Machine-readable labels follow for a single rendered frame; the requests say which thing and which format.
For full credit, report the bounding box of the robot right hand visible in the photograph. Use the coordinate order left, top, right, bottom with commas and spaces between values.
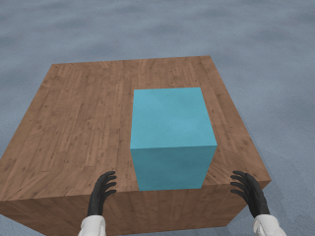
230, 170, 270, 218

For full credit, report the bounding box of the carton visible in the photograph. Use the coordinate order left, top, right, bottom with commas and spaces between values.
130, 88, 218, 191

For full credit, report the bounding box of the left robot forearm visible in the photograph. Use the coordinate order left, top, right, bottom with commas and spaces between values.
78, 215, 106, 236

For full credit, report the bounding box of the right robot forearm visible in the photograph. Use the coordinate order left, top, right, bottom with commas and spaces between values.
252, 214, 286, 236

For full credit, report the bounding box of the robot left hand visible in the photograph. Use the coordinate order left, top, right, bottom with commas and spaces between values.
87, 171, 117, 216

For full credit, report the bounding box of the pedestal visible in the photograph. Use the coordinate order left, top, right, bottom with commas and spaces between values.
0, 55, 272, 236

